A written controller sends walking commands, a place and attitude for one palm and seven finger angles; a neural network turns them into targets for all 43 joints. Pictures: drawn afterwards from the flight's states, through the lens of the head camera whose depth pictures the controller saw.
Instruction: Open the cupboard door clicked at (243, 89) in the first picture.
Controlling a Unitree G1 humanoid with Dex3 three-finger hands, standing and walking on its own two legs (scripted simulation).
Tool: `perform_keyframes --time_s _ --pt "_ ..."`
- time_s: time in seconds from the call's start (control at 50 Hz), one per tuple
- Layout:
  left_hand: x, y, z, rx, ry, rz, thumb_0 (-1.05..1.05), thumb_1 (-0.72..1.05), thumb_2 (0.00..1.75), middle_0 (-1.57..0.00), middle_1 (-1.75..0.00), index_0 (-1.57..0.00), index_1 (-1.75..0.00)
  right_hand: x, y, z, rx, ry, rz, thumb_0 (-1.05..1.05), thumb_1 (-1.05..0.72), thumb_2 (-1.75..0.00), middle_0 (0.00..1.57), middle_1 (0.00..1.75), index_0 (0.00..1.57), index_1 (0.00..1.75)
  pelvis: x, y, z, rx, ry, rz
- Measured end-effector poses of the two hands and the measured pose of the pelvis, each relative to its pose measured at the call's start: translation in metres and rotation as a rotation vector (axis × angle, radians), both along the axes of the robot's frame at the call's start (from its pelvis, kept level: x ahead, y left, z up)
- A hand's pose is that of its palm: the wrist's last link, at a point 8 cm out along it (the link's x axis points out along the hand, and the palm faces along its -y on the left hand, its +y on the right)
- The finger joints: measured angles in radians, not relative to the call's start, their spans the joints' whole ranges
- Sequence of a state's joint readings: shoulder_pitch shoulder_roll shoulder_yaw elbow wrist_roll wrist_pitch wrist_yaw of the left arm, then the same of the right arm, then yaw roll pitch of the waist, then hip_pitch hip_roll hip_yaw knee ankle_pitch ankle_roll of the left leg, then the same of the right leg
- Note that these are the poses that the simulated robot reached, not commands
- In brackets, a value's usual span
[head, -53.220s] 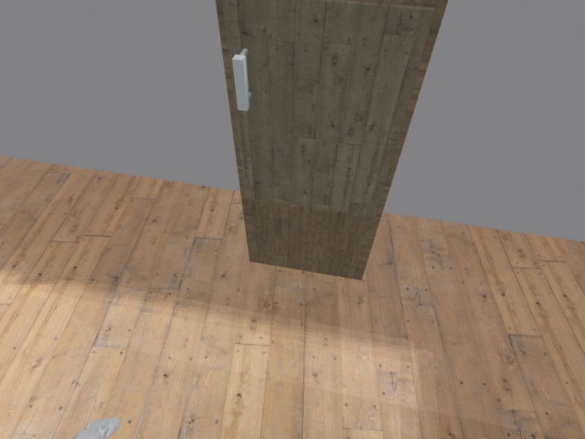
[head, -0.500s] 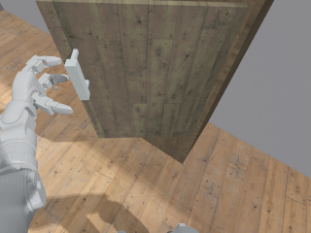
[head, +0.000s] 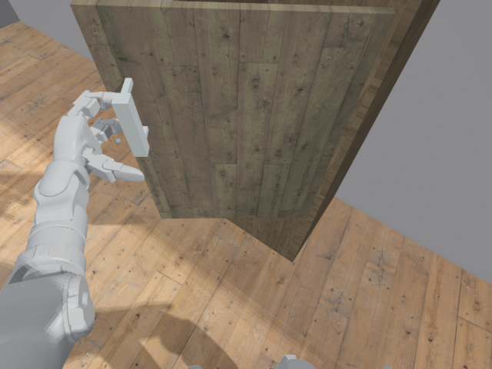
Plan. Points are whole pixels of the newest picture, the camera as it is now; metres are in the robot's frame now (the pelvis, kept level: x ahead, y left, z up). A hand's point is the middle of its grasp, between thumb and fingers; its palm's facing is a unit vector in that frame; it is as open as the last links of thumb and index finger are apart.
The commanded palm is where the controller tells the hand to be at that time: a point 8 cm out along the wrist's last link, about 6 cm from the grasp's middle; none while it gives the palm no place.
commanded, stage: slide the fingers in behind the handle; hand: left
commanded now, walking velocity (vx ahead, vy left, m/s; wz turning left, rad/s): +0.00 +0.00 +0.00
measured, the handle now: (134, 118) +0.51 +0.18 +0.10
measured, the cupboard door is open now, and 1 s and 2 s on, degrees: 37 37 37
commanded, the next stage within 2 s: close the thumb around the handle in 1.12 s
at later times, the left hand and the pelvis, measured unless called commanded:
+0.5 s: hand (140, 143) +0.45 +0.16 +0.10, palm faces -0.03 -1.00 +0.00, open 14.0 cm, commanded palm +0.42 +0.21 +0.10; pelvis -0.01 -0.01 +0.00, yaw +0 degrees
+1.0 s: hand (143, 143) +0.45 +0.16 +0.10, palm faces +0.00 -1.00 -0.01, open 14.1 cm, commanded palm +0.42 +0.20 +0.10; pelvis -0.01 -0.01 +0.00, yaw +1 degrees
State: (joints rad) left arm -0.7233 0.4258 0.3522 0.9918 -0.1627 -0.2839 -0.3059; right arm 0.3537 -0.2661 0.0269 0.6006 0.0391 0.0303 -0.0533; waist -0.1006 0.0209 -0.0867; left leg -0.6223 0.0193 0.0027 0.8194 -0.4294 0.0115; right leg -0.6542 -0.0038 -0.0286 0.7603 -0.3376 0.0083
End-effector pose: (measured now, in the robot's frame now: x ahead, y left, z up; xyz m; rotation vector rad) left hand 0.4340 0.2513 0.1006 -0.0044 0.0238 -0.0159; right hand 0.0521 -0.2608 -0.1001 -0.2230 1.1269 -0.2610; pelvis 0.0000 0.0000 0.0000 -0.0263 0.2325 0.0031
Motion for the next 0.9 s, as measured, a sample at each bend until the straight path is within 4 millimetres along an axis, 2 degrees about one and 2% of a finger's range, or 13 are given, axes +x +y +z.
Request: perform_keyframes --time_s 0.12,0.22,0.52,0.9 --pt "-0.005 -0.007 0.004 0.008 -0.016 -0.003 -0.01 -0.5 0.3 -0.3 -1.2 -0.29 -1.2 -0.01 -0.001 -0.003 0.016 0.018 -0.012 0.01 -0.9 -0.89 0.2 0.3 0.2 0.3 -0.001 -0.002 0.001 0.003 -0.006 -0.004" --pt "-0.007 -0.012 -0.001 -0.006 0.009 0.0 -0.01 -0.5 0.3 -0.3 -1.2 -0.3 -1.2 -0.015 -0.003 -0.004 0.017 0.029 -0.013 0.01 -0.9 -0.89 0.2 0.3 0.2 0.3 -0.003 -0.005 0.001 0.005 -0.013 -0.001" --pt "-0.007 -0.039 0.002 0.006 -0.009 -0.01 -0.01 -0.5 0.3 -0.3 -1.2 -0.3 -1.2 -0.012 -0.01 -0.004 0.017 -0.004 -0.009 0.01 -0.9 -0.89 0.2 0.3 0.2 0.3 -0.008 -0.009 0.001 0.012 -0.017 -0.001" --pt "-0.008 -0.041 0.001 0.01 -0.018 0.019 -0.01 -0.5 0.3 -0.28 -1.2 -0.28 -1.2 -0.011 -0.01 -0.008 0.029 0.013 0.007 0.01 -0.9 -0.89 0.2 0.3 0.2 0.3 -0.007 -0.011 0.0 0.012 -0.014 0.006"
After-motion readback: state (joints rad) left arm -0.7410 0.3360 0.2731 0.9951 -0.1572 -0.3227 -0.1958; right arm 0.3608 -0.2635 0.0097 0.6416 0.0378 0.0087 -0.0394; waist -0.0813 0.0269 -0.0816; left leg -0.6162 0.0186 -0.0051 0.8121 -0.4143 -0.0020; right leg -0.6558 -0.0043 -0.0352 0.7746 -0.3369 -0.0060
